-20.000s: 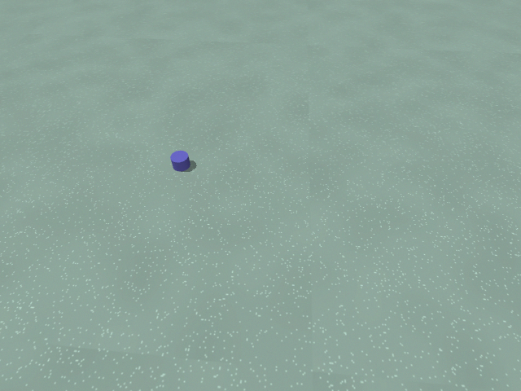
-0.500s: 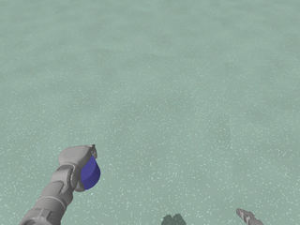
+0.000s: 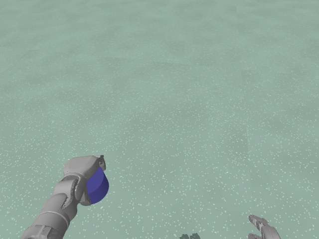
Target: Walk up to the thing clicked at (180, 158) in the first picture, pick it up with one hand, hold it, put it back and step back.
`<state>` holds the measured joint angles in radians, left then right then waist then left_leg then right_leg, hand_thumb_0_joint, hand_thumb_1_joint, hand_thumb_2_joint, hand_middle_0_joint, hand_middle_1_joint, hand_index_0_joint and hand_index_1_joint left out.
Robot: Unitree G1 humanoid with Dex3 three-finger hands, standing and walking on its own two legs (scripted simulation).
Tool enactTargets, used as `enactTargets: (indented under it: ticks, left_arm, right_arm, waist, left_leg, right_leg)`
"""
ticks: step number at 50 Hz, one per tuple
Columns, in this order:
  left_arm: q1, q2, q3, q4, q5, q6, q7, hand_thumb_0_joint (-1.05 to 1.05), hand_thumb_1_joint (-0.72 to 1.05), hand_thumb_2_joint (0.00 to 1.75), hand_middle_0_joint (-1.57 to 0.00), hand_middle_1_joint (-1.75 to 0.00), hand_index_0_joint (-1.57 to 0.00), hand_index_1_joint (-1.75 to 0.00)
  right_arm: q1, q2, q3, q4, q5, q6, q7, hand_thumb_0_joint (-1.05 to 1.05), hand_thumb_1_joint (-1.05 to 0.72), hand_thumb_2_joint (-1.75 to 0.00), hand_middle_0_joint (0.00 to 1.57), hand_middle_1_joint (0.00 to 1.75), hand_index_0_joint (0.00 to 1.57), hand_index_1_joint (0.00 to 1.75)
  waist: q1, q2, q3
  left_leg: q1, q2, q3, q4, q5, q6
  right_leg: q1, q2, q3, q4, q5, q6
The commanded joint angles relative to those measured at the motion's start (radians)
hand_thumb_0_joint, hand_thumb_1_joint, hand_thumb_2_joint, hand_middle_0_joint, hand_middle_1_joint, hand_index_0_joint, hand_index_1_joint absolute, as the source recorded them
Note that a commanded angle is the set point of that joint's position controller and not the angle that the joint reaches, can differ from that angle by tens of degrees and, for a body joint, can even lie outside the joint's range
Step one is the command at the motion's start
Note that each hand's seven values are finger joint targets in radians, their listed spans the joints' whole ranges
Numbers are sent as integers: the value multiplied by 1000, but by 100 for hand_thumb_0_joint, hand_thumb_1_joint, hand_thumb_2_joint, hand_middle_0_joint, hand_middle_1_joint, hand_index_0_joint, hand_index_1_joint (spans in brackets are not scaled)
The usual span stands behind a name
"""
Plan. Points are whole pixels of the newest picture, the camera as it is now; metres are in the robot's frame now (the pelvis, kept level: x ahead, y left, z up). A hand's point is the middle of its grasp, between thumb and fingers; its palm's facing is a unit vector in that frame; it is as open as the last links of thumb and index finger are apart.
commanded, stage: hold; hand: left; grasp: from above
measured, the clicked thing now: (90, 183) +0.30 +0.22 -0.08
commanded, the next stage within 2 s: crouch in 0.94 s
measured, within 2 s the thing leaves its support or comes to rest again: neither
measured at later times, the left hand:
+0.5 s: hand (85, 184) +0.28 +0.22 -0.04, palm faces -0.47 -0.06 -0.88, open 11.9 cm
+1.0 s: hand (85, 183) +0.28 +0.22 -0.04, palm faces -0.47 -0.07 -0.88, open 11.9 cm
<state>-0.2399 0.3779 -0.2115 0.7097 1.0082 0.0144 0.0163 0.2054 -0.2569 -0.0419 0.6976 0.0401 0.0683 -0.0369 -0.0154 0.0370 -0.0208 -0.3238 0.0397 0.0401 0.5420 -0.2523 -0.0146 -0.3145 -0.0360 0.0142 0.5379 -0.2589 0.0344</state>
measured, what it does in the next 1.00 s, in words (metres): stands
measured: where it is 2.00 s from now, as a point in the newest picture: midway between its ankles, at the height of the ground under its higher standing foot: outside the picture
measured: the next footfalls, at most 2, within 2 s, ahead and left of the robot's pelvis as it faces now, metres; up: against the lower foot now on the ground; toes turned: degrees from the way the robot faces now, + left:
none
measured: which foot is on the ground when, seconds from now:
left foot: down 0.00-1.00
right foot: down 0.00-1.00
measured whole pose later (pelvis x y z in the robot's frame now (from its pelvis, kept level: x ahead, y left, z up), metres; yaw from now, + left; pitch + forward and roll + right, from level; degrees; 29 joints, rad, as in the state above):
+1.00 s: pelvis +0.00 +0.00 +0.00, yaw +0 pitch +0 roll +0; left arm -0.23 0.38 -0.22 0.67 1.00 0.01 -0.02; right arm 0.18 -0.25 -0.03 0.70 0.05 0.07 -0.05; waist 0.00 0.04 0.00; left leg -0.27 0.04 0.04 0.48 -0.22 -0.01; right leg -0.26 -0.04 0.01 0.48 -0.23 0.03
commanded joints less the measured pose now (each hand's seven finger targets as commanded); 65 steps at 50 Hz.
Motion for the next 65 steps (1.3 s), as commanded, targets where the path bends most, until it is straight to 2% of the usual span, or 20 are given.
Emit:
enactTargets:
  ticks: [1, 3, 5, 6, 14, 23, 32, 34, 37, 38, 42, 44, 47, 50, 52, 53, 59, 62, 63, 65]
  left_arm:
    - [-367, 245, 123, -223, 2, -5, 53, 0, 42, 121, -83, -105, -82, -106]
    - [-399, 219, 97, -258, -6, -8, 46, 0, 43, 120, -83, -106, -83, -106]
    - [-370, 238, 115, -229, -3, -5, 42, 0, 42, 120, -83, -105, -83, -106]
    - [-359, 216, 99, -237, -7, -6, 37, 0, 41, 121, -83, -105, -82, -106]
    - [-383, 250, 118, -262, -12, -10, 12, 0, 43, 120, -83, -106, -83, -106]
    - [-381, 235, 108, -272, -12, -18, -3, 0, 42, 119, -81, -107, -81, -107]
    - [-349, 234, 115, -258, -9, -13, 15, 0, 43, 122, -85, -105, -84, -107]
    - [-404, 256, 120, -301, -5, -16, 20, 0, 42, 121, -84, -104, -83, -105]
    - [-362, 203, 85, -285, -13, -13, 16, 0, 42, 121, -83, -107, -83, -107]
    - [-352, 233, 112, -272, -8, -8, 20, 0, 41, 123, -83, -105, -82, -106]
    - [-370, 213, 93, -255, -7, -6, 19, 0, 41, 118, -81, -106, -81, -106]
    - [-365, 249, 126, -258, -6, -7, 21, 0, 41, 120, -81, -105, -81, -106]
    - [-388, 223, 96, -278, -9, -12, 16, 0, 44, 119, -84, -104, -84, -105]
    - [-349, 241, 123, -276, -9, -13, 16, 0, 41, 123, -84, -104, -82, -106]
    - [-384, 226, 100, -285, -1, -13, 20, 0, 46, 125, -84, -108, -85, -107]
    - [-373, 232, 108, -284, 2, -12, 25, 0, 39, 122, -76, -107, -77, -105]
    - [-307, 182, 84, -198, 9, -20, 54, 0, 39, 120, -82, -103, -81, -104]
    - [-353, 174, 80, -154, 33, -37, 97, 0, 37, 120, -82, -100, -80, -102]
    - [-337, 187, 102, -131, 38, -42, 120, 0, 36, 120, -82, -100, -79, -102]
    - [-363, 166, 86, -63, 58, -44, 163, 0, 36, 121, -83, -97, -80, -101]
  right_arm:
    - [-75, -137, -46, -130, 3, -45, -11, 0, -91, -90, 20, 30, 20, 30]
    - [-81, -131, -43, -134, 5, -47, -11, 0, -91, -90, 20, 30, 20, 30]
    - [-82, -132, -42, -128, 4, -45, -13, 0, -91, -90, 20, 30, 20, 30]
    - [-82, -132, -42, -135, 5, -46, -12, 0, -91, -90, 20, 30, 20, 30]
    - [-105, -130, -34, -144, 9, -47, -18, 0, -91, -90, 20, 30, 20, 30]
    - [-114, -126, -32, -149, 11, -50, -19, 0, -91, -90, 20, 30, 20, 30]
    - [-117, -123, -30, -139, 9, -48, -22, 0, -91, -90, 20, 30, 20, 30]
    - [-119, -125, -31, -138, 9, -47, -23, 0, -91, -90, 20, 30, 20, 30]
    - [-115, -122, -31, -137, 9, -48, -20, 0, -91, -90, 20, 30, 20, 30]
    - [-118, -126, -34, -134, 9, -45, -21, 0, -91, -90, 20, 30, 20, 30]
    - [-109, -123, -33, -133, 10, -45, -19, 0, -91, -90, 20, 30, 20, 30]
    - [-110, -124, -35, -134, 9, -43, -20, 0, -91, -90, 20, 30, 20, 30]
    - [-114, -122, -33, -140, 9, -44, -19, 0, -91, -90, 20, 30, 20, 30]
    - [-113, -121, -35, -140, 11, -41, -21, 0, -91, -90, 20, 30, 20, 30]
    - [-115, -121, -33, -139, 9, -41, -21, 0, -91, -91, 20, 30, 20, 30]
    - [-118, -122, -35, -141, 10, -40, -21, 0, -88, -89, 20, 30, 20, 30]
    - [-105, -119, -37, -130, 7, -35, -17, 0, -90, -91, 20, 30, 20, 30]
    - [-82, -125, -44, -112, 1, -28, -13, 0, -90, -90, 20, 30, 20, 30]
    - [-70, -129, -49, -102, -3, -26, -10, 0, -90, -90, 20, 30, 20, 30]
    - [-56, -127, -49, -90, -10, -23, -4, 0, -90, -90, 20, 30, 20, 30]
  waist:
    - [9, 0, -263]
    - [4, 7, -265]
    - [7, -10, -250]
    - [5, -13, -247]
    - [13, -11, -222]
    - [16, 9, -237]
    - [15, -1, -228]
    - [17, 17, -253]
    - [13, 2, -244]
    - [24, 15, -236]
    - [11, -4, -234]
    - [23, 16, -234]
    - [13, -7, -237]
    - [29, 11, -245]
    - [14, 3, -241]
    - [21, 12, -242]
    - [6, -44, -183]
    - [-16, -46, -189]
    - [-9, -43, -202]
    - [-25, -47, -208]
  left_leg:
    - [168, -46, 0, -64, 195, 18]
    - [173, -45, 1, -68, 200, 18]
    - [166, -48, 4, -70, 191, 22]
    - [166, -48, 5, -76, 183, 23]
    - [169, -49, 6, -98, 149, 25]
    - [198, -41, -4, -115, 148, 18]
    - [191, -50, 6, -108, 165, 21]
    - [209, -50, 5, -110, 170, 20]
    - [210, -44, -3, -112, 182, 17]
    - [206, -46, 0, -113, 187, 17]
    - [201, -45, 0, -113, 188, 19]
    - [191, -47, 5, -112, 187, 18]
    - [194, -50, 5, -110, 184, 23]
    - [197, -50, 5, -111, 199, 20]
    - [210, -47, 1, -111, 199, 18]
    - [211, -49, 2, -113, 196, 18]
    - [163, -55, 3, -103, 165, 23]
    - [161, -52, -2, -85, 164, 17]
    - [153, -49, -3, -72, 166, 15]
    - [120, -52, -2, -37, 170, 15]
  right_leg:
    - [56, 54, -25, -87, 166, -32]
    - [53, 54, -25, -85, 176, -32]
    - [59, 52, -22, -96, 168, -28]
    - [63, 50, -21, -98, 163, -30]
    - [68, 51, -20, -122, 123, -31]
    - [61, 54, -26, -121, 113, -38]
    - [70, 49, -21, -129, 134, -34]
    - [76, 48, -20, -129, 140, -35]
    - [75, 53, -29, -122, 149, -37]
    - [73, 50, -28, -126, 152, -38]
    - [78, 52, -28, -124, 158, -36]
    - [83, 51, -28, -127, 153, -36]
    - [91, 48, -24, -132, 157, -33]
    - [99, 49, -25, -127, 164, -37]
    - [85, 51, -29, -128, 163, -37]
    - [88, 49, -28, -130, 159, -39]
    - [60, 45, -26, -131, 140, -33]
    - [16, 46, -30, -111, 136, -35]
    - [11, 46, -31, -97, 138, -36]
    - [-20, 42, -31, -72, 147, -35]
